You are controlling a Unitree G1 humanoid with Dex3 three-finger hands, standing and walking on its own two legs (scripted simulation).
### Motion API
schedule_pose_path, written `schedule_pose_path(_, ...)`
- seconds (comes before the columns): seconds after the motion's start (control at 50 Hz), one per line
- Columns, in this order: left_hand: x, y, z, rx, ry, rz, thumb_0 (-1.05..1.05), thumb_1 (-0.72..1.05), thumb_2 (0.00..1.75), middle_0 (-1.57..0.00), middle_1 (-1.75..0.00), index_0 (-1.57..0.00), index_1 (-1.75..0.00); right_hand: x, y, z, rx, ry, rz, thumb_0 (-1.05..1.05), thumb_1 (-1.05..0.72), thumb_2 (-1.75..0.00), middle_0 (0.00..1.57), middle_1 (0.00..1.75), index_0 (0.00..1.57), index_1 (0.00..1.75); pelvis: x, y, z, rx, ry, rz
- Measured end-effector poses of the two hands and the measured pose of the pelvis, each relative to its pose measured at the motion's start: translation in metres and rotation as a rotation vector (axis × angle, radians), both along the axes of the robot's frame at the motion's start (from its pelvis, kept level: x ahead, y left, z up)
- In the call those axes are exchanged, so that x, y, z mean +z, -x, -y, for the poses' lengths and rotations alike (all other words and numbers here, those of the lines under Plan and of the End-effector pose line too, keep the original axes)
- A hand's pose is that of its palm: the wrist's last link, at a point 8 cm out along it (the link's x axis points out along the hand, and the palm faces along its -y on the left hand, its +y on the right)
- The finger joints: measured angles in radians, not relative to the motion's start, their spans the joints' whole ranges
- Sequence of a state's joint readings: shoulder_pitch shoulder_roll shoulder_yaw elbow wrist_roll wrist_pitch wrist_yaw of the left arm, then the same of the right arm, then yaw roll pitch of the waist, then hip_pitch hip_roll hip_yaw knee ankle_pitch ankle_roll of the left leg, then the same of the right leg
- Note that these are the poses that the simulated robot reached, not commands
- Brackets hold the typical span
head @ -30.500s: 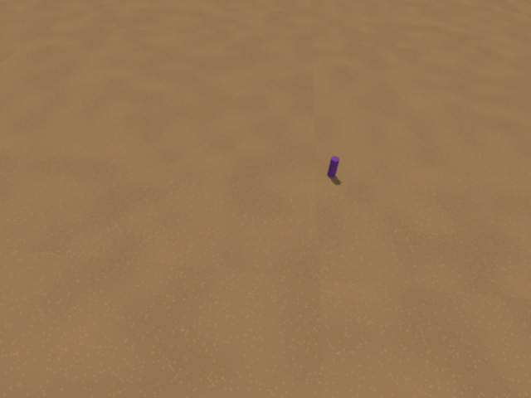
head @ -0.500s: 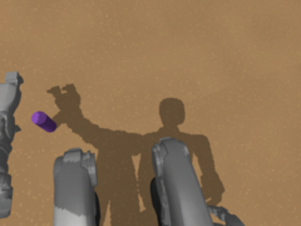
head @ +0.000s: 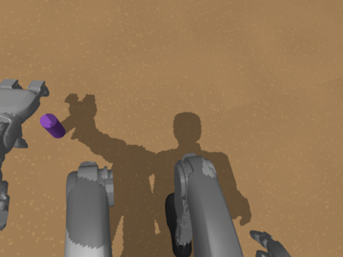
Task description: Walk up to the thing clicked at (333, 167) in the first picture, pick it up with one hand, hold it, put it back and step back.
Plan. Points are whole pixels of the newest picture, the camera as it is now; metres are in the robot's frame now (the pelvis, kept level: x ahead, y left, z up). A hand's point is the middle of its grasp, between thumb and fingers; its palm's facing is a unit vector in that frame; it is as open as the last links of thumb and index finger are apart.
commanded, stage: withdraw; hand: left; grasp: from above
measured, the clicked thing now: (53, 126) +0.47 +0.27 -0.31
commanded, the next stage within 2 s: home in 0.08 s
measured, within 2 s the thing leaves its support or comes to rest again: neither
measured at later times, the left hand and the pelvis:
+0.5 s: hand (4, 106) +0.44 +0.30 -0.08, palm faces -0.38 -0.14 -0.91, open 12.5 cm; pelvis +0.02 +0.01 +0.04, yaw +0 degrees
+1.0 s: hand out of the picture +0.28 +0.22 +0.13, palm faces -0.13 -0.83 -0.55, open 7.5 cm; pelvis +0.04 +0.00 +0.22, yaw +5 degrees
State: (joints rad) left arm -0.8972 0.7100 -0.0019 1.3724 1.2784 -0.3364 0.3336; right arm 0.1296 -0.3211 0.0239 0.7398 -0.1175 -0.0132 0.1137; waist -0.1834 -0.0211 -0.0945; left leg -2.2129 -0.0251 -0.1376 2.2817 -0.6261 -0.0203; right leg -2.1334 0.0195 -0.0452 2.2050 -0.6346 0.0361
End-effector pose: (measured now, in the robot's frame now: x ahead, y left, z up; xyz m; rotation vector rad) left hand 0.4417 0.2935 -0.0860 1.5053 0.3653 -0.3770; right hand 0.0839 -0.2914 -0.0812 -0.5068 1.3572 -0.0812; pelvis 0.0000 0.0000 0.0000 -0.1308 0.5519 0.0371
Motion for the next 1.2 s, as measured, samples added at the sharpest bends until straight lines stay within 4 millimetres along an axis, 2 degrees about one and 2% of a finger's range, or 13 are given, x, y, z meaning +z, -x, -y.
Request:
schedule_pose_path(0.12, -0.033, -0.013, 0.012, 0.027, 0.002, 0.064, 0.0, -0.53, 1.0, -0.11, -1.0, -0.1, -1.01, -0.026, 0.022, -0.018, -0.026, -0.035, -0.028, 0.0, -0.92, -0.9, 0.2, 0.3, 0.2, 0.3, -0.022, 0.001, -0.004, -0.004, 0.009, -0.002)
schedule_pose_path(0.2, -0.038, -0.022, 0.011, 0.081, -0.024, 0.117, 0.0, -0.5, 0.98, -0.13, -0.99, -0.12, -0.99, -0.04, 0.037, -0.03, -0.065, -0.077, -0.05, 0.0, -0.91, -0.9, 0.2, 0.3, 0.2, 0.3, -0.03, -0.001, -0.004, -0.008, 0.008, -0.015)
schedule_pose_path(0.3, -0.014, -0.029, -0.001, 0.142, -0.083, 0.155, 0.0, -0.45, 0.93, -0.16, -0.95, -0.16, -0.95, -0.045, 0.044, -0.042, -0.114, -0.137, -0.062, 0.0, -0.91, -0.9, 0.2, 0.3, 0.2, 0.3, -0.023, -0.006, -0.005, -0.013, 0.002, -0.041)
schedule_pose_path(0.38, 0.018, -0.027, -0.012, 0.198, -0.1, 0.128, 0.0, -0.37, 0.89, -0.19, -0.88, -0.18, -0.87, -0.033, 0.037, -0.046, -0.133, -0.174, -0.053, 0.0, -0.9, -0.89, 0.21, 0.3, 0.2, 0.3, -0.003, -0.011, -0.006, -0.013, -0.003, -0.06)
schedule_pose_path(0.46, 0.053, -0.016, -0.015, 0.252, -0.052, 0.084, 0.0, -0.22, 0.86, -0.21, -0.74, -0.2, -0.74, -0.008, 0.021, -0.043, -0.143, -0.183, -0.019, 0.0, -0.9, -0.89, 0.21, 0.3, 0.2, 0.3, 0.026, -0.017, -0.006, -0.008, -0.007, -0.07)
schedule_pose_path(0.52, 0.075, 0.003, -0.01, 0.276, 0.028, 0.046, 0.0, -0.06, 0.84, -0.22, -0.63, -0.2, -0.63, 0.018, 0.002, -0.038, -0.139, -0.177, 0.024, 0.01, -0.9, -0.89, 0.21, 0.3, 0.2, 0.3, 0.051, -0.021, -0.005, -0.002, -0.011, -0.071)
schedule_pose_path(0.6, 0.105, 0.038, 0.0, 0.327, 0.182, 0.016, 0.0, 0.2, 0.84, -0.22, -0.5, -0.2, -0.5, 0.055, -0.032, -0.029, -0.1, -0.155, 0.096, 0.01, -0.9, -0.89, 0.2, 0.3, 0.2, 0.3, 0.085, -0.025, -0.003, 0.007, -0.019, -0.054)
schedule_pose_path(0.7, 0.143, 0.079, 0.006, 0.416, 0.325, 0.024, 0.0, 0.53, 0.86, -0.22, -0.39, -0.21, -0.39, 0.1, -0.085, -0.023, -0.039, -0.125, 0.232, 0.01, -0.91, -0.9, 0.2, 0.3, 0.2, 0.3, 0.12, -0.025, 0.0, 0.021, -0.031, -0.021)
schedule_pose_path(0.8, 0.183, 0.113, 0.007, 0.539, 0.425, 0.037, 0.0, 0.74, 0.88, -0.22, -0.34, -0.21, -0.34, 0.142, -0.134, -0.032, 0.007, -0.145, 0.399, 0.01, -0.91, -0.9, 0.2, 0.3, 0.2, 0.3, 0.151, -0.025, 0.002, 0.032, -0.043, 0.028)
schedule_pose_path(0.88, 0.216, 0.142, 0.015, 0.64, 0.531, 0.007, 0.0, 0.82, 0.88, -0.21, -0.32, -0.21, -0.32, 0.177, -0.159, -0.049, 0.027, -0.189, 0.51, 0.01, -0.91, -0.9, 0.2, 0.3, 0.2, 0.3, 0.179, -0.027, 0.004, 0.037, -0.053, 0.072)
schedule_pose_path(1.02, 0.267, 0.179, 0.032, 0.792, 0.721, -0.045, 0.0, 0.87, 0.89, -0.21, -0.31, -0.21, -0.31, 0.235, -0.177, -0.075, 0.035, -0.247, 0.629, 0.01, -0.91, -0.9, 0.2, 0.3, 0.2, 0.3, 0.228, -0.039, 0.005, 0.051, -0.07, 0.141)
schedule_pose_path(1.2, 0.336, 0.202, 0.042, 0.975, 0.904, -0.058, 0.01, 0.89, 0.89, -0.21, -0.31, -0.21, -0.31, 0.295, -0.163, -0.077, -0.017, -0.227, 0.652, 0.01, -0.91, -0.9, 0.21, 0.3, 0.2, 0.3, 0.287, -0.063, 0.004, 0.068, -0.083, 0.235)
